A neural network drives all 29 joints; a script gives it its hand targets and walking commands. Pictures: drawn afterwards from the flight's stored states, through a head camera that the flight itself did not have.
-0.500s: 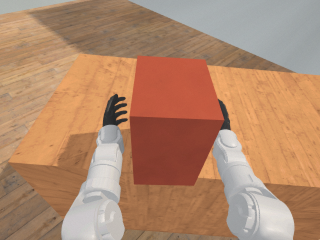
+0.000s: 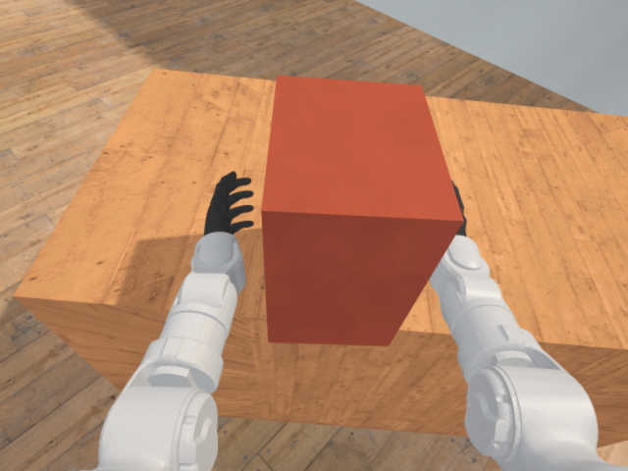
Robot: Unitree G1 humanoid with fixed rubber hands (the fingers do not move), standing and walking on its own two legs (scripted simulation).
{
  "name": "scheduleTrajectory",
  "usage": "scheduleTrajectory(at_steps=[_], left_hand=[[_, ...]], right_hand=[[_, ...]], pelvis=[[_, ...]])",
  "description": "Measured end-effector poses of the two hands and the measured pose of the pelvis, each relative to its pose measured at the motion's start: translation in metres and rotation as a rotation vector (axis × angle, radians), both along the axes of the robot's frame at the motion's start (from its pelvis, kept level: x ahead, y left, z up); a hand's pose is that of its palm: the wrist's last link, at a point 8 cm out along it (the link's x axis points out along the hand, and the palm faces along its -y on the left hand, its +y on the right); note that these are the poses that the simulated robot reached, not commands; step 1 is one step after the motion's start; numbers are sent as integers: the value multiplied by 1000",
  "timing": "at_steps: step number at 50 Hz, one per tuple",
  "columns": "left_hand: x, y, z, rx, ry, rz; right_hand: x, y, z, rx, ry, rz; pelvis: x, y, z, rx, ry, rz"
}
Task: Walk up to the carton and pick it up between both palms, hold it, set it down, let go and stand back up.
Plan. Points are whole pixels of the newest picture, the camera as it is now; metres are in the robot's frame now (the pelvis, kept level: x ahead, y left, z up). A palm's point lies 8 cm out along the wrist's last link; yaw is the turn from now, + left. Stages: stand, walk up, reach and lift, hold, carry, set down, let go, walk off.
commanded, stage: set down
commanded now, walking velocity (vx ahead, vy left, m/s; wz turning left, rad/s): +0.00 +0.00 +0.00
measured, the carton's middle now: (338, 224) +0.44 +0.04 +0.06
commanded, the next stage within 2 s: none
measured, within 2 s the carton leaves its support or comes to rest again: neither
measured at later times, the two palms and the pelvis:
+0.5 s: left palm (188, 299) +0.31 +0.21 +0.04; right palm (470, 299) +0.37 -0.14 +0.05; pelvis -0.03 +0.00 +0.00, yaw +0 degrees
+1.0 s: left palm (179, 359) +0.24 +0.20 +0.03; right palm (506, 365) +0.29 -0.18 +0.04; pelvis -0.05 +0.00 +0.00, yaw +0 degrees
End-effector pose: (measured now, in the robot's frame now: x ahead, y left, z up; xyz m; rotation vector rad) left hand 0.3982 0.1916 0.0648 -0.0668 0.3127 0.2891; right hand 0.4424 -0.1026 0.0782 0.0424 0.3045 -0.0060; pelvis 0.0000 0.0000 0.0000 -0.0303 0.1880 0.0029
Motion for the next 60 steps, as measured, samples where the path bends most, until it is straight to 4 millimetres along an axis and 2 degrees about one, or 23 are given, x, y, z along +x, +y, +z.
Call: scheduleTrajectory(at_steps=[6, 10, 21, 26, 36, 46, 60], left_hand=[[-18, 2, -11, -7, 10, 21], [-35, 9, -17, -3, 2, 39], [-78, 20, -27, 5, -16, 38], [-91, 18, -26, 9, -24, 17], [-118, 14, -21, 7, -41, 0], [-151, 8, -32, 5, -5, -11], [-181, -2, -37, -10, 34, -19]], right_hand=[[-5, -9, 2, -10, -7, 4], [-14, -15, -5, -8, 5, 5], [-57, -33, -28, -16, 32, -4], [-76, -37, -32, -18, 35, -2], [-102, -43, -28, -17, 9, 6], [-136, -64, -37, -18, 13, -16], [-179, -90, -43, -19, 8, -45]], pelvis=[[-4, -4, 0, -2, -6, -3], [-7, -5, -1, -1, -10, -3], [-22, -2, -1, -5, -32, -4], [-31, 0, -2, -7, -44, -4], [-45, 1, -2, -8, -73, -3], [-48, -3, -2, -4, -109, -2], [-49, -10, -1, 6, -161, 0]])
